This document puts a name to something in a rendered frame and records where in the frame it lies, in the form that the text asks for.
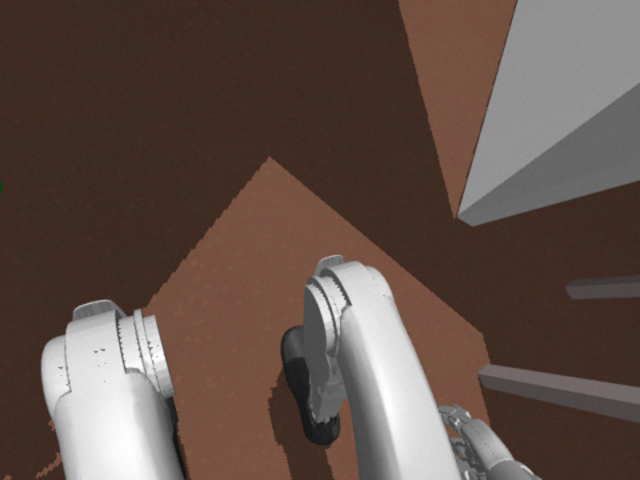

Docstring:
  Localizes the right robot hand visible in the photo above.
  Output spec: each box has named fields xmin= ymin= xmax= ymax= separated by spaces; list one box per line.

xmin=437 ymin=404 xmax=515 ymax=480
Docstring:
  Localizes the right robot arm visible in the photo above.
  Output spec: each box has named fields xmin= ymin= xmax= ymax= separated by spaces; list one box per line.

xmin=486 ymin=460 xmax=542 ymax=480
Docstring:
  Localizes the right robot foot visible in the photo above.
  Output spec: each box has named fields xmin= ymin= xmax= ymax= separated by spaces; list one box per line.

xmin=281 ymin=326 xmax=340 ymax=446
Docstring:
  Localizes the left robot foot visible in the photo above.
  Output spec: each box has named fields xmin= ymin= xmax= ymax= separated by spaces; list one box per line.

xmin=166 ymin=396 xmax=187 ymax=480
